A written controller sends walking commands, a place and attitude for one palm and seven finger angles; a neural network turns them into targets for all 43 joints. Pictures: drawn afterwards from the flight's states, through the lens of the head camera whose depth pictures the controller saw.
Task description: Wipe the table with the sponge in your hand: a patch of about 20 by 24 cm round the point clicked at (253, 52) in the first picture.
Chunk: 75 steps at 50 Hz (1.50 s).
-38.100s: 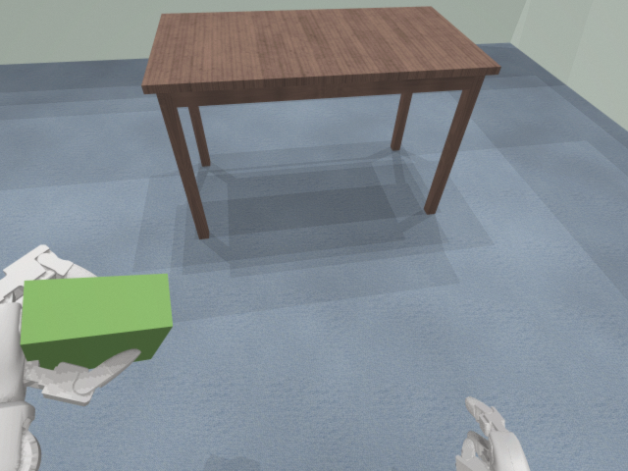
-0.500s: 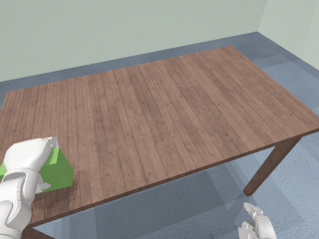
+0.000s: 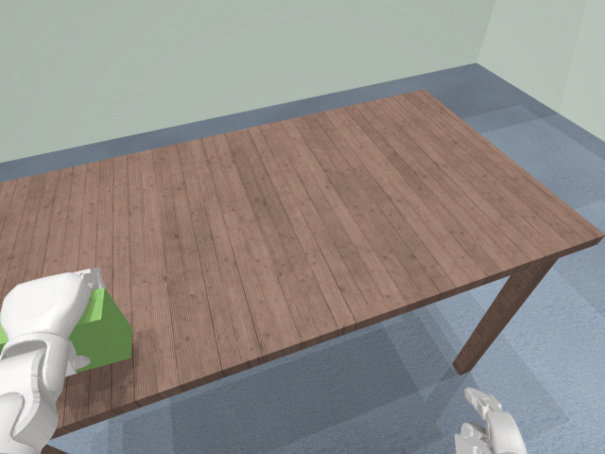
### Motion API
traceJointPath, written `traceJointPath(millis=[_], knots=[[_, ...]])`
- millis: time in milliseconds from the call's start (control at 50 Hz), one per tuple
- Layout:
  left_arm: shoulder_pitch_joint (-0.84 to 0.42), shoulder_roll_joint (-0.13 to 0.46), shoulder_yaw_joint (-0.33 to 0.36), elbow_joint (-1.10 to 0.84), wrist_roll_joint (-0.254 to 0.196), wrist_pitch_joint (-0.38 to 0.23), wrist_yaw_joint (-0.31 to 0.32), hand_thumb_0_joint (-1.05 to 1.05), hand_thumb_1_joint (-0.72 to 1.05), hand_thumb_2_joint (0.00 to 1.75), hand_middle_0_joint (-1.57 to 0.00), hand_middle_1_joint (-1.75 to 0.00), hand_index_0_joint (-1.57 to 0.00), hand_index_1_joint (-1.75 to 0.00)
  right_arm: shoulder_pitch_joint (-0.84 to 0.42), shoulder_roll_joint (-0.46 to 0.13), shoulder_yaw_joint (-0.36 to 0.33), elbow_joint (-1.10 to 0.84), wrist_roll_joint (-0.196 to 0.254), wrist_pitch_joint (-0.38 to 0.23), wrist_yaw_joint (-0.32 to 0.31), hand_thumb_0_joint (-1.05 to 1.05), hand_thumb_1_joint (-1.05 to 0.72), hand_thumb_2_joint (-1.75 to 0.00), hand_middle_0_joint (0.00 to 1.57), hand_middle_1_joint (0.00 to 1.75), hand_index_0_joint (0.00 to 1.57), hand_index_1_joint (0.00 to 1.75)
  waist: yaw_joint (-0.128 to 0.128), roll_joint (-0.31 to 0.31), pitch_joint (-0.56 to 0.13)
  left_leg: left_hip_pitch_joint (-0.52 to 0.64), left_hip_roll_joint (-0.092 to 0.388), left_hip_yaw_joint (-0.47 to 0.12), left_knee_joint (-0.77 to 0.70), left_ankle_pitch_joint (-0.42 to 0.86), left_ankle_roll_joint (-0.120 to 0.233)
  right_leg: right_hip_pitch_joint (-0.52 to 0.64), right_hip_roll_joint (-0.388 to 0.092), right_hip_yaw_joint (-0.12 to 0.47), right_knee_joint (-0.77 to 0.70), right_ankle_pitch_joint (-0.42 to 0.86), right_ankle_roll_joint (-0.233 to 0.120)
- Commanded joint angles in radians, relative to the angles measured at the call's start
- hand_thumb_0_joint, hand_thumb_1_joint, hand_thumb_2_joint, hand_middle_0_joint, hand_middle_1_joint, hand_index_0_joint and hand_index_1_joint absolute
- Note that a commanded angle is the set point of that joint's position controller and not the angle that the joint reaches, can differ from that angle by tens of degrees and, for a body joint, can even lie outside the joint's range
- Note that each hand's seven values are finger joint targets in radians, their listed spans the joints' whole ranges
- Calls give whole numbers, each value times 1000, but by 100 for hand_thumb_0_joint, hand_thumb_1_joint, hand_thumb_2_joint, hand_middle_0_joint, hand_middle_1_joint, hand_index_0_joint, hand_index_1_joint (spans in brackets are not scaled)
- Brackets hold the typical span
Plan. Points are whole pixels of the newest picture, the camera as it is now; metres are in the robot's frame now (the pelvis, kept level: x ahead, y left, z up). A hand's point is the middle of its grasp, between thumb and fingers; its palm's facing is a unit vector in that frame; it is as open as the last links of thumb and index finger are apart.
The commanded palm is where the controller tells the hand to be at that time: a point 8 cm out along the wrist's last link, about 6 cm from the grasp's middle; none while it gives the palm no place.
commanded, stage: wipe forward along the first lane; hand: left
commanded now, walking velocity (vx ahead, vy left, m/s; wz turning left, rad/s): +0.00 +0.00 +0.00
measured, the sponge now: (74, 342) +0.22 +0.36 +0.01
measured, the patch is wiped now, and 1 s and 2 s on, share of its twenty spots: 0.00 0.05 0.10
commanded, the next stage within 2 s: slide across to the middle lane in 1.68 s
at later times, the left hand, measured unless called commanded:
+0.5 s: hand (67, 293) +0.28 +0.39 +0.03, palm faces -0.08 +0.01 -1.00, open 9.5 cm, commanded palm +0.26 +0.39 +0.08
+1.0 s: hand (66, 278) +0.32 +0.43 +0.01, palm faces -0.14 -0.01 -0.99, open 9.5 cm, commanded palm +0.32 +0.42 +0.06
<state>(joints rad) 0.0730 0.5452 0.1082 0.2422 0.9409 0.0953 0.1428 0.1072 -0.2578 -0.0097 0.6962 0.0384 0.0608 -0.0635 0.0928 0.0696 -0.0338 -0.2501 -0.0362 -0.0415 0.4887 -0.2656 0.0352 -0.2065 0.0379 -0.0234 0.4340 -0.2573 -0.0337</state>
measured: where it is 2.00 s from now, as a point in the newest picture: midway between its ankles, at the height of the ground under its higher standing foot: outside the picture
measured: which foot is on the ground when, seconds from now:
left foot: down 0.00-1.00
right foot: down 0.00-1.00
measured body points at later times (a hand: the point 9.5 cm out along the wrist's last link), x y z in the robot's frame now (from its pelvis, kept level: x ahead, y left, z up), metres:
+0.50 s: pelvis -0.01 +0.00 -0.01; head +0.03 -0.01 +0.44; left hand +0.28 +0.39 +0.09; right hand +0.14 -0.26 -0.13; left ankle -0.01 +0.10 -0.74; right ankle -0.02 -0.10 -0.74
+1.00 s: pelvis -0.02 +0.03 -0.02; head +0.04 +0.04 +0.43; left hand +0.32 +0.43 +0.07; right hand +0.10 -0.24 -0.14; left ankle -0.01 +0.10 -0.74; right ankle -0.02 -0.10 -0.74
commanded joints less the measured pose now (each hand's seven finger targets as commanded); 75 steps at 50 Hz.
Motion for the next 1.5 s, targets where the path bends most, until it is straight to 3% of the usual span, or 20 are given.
traceJointPath(millis=[0, 80, 160, 280, 360, 420, 480, 500, 580, 680, 840, 880, 920, 980, 1040, 1080, 1120, 1200, 1260, 1480], knots=[[-168, 318, 179, -97, -26, 69, 54, 0, 10, 130, -120, -160, -120, -160, -137, -134, -42, -135, 15, -31, -1, 0, -90, -90, 20, 30, 20, 30, 11, 20, -168, 27, -8, -20, -31, 294, 19, 86, -7, 55, -33, 292, -44], [-222, 332, 146, -42, -44, 75, -3, 0, 10, 130, -120, -160, -120, -160, -138, -151, -37, -126, 27, -34, -9, 0, -90, -90, 20, 30, 20, 30, -24, -24, -138, 6, -15, -18, -23, 251, 30, 66, -7, 78, -43, 285, -37], [-399, 359, 114, -27, -9, -11, -30, 0, 10, 130, -120, -160, -120, -160, -76, -156, -47, -110, 13, -55, -26, 0, -90, -90, 20, 30, 20, 30, -65, -34, -171, 14, -16, -14, 4, 230, 45, 21, -13, 57, -40, 270, -26], [-555, 509, 247, 23, 57, -160, 56, 0, 10, 130, -120, -160, -120, -160, -25, -154, -60, -69, 4, -75, -44, 0, -90, -90, 20, 30, 20, 30, -55, 72, -255, 8, -9, -13, 38, 222, 43, -38, -2, 61, -2, 197, -37], [-527, 442, 210, 158, 64, -117, 104, 0, 10, 130, -120, -160, -120, -160, 0, -154, -72, -65, 12, -59, -26, 0, -90, -90, 20, 30, 20, 30, -47, 98, -273, -33, -3, -10, 51, 231, 27, -65, -7, 30, 27, 204, -41], [-484, 442, 209, 276, 24, -53, 93, 0, 10, 130, -120, -160, -120, -160, 8, -168, -69, -77, 22, -37, -14, 0, -90, -90, 20, 30, 20, 30, -42, -23, -281, -100, -3, -8, 49, 234, 26, -10, -9, 27, 34, 259, -31], [-446, 472, 223, 351, 12, -14, 62, 0, 10, 130, -120, -160, -120, -160, 1, -182, -62, -89, 29, -22, -4, 0, -90, -90, 20, 30, 20, 30, -27, -33, -287, -131, -3, -5, 42, 234, 28, 27, -13, 42, 38, 281, -28], [-448, 435, 174, 362, 17, -7, 47, 0, 10, 130, -120, -160, -120, -160, 15, -180, -61, -100, 28, -15, -3, 0, -90, -90, 20, 30, 20, 30, -39, -39, -285, -135, -5, -6, 46, 232, 32, 28, -14, 32, 37, 287, -24], [-542, 504, 205, 331, 52, -63, 25, 0, 10, 130, -120, -160, -120, -160, 34, -191, -64, -101, 23, -14, -6, 0, -90, -90, 20, 30, 20, 30, -56, -21, -285, -115, 7, -16, 60, 255, 42, -16, -9, 39, 36, 278, -28], [-630, 505, 213, 303, 100, -157, 77, 0, 10, 130, -120, -160, -120, -160, 76, -185, -78, -74, 11, -24, -6, 0, -90, -90, 20, 30, 20, 30, -72, 74, -287, -62, 27, -42, 80, 282, 34, -147, 5, 10, 55, 178, -38], [-757, 388, 82, 440, 84, -99, 102, 0, 10, 130, -120, -160, -120, -160, 121, -192, -87, -59, 22, -10, 12, 0, -90, -90, 20, 30, 20, 30, -111, 27, -294, -60, 43, -79, 88, 219, 3, -271, 14, -24, 86, 80, -37], [-792, 435, 110, 491, 96, -89, 98, 0, 10, 130, -120, -160, -120, -160, 124, -199, -81, -52, 23, -3, 9, 0, -90, -90, 20, 30, 20, 30, -108, 10, -299, -74, 45, -84, 84, 212, 1, -273, 16, -19, 88, 71, -40], [-822, 411, 68, 544, 109, -78, 89, 0, 10, 130, -120, -160, -120, -160, 147, -197, -78, -56, 22, 4, 9, 0, -90, -90, 20, 30, 20, 30, -119, -17, -291, -85, 41, -86, 92, 193, 2, -286, 18, -25, 89, 62, -38], [-899, 457, 81, 587, 132, -91, 79, 0, 10, 130, -120, -160, -120, -160, 151, -200, -68, -54, 20, 11, 6, 0, -90, -90, 20, 30, 20, 30, -116, 21, -295, -99, 40, -83, 90, 170, 2, -305, 17, -18, 94, 46, -43], [-902, 423, 39, 645, 150, -100, 71, 0, 10, 130, -120, -160, -120, -160, 179, -196, -68, -62, 17, 19, 12, 0, -90, -90, 20, 30, 20, 30, -124, 15, -294, -109, 38, -83, 108, 174, 0, -326, 21, -23, 98, 44, -43], [-890, 488, 100, 672, 150, -115, 69, 0, 10, 130, -120, -160, -120, -160, 181, -206, -64, -57, 13, 28, 12, 0, -90, -90, 20, 30, 20, 30, -104, 23, -311, -125, 40, -82, 113, 194, 0, -318, 22, -14, 104, 54, -48], [-922, 448, 54, 687, 155, -124, 68, 0, 10, 130, -120, -160, -120, -160, 203, -200, -68, -65, 14, 32, 14, 0, -90, -90, 20, 30, 20, 30, -124, 15, -311, -129, 38, -77, 132, 200, 3, -337, 25, -21, 112, 59, -45], [-923, 489, 88, 700, 164, -150, 78, 0, 10, 130, -120, -160, -120, -160, 223, -209, -72, -57, 7, 42, 20, 0, -90, -90, 20, 30, 20, 30, -117, 30, -350, -128, 43, -79, 155, 235, 1, -353, 30, -19, 129, 68, -47], [-944, 475, 69, 736, 163, -156, 92, 0, 10, 130, -120, -160, -120, -160, 235, -212, -73, -55, 11, 47, 23, 0, -90, -90, 20, 30, 20, 30, -141, -25, -324, -189, 39, -65, 169, 182, 17, -365, 30, -15, 130, 60, -39], [-1036, 595, 108, 818, 176, -156, 90, 0, 10, 130, -120, -160, -120, -160, 288, -235, -67, -24, 12, 67, 28, 0, -90, -90, 20, 30, 20, 30, -152, 14, -346, -266, 37, -48, 213, 163, 29, -395, 33, -3, 162, 64, -41]])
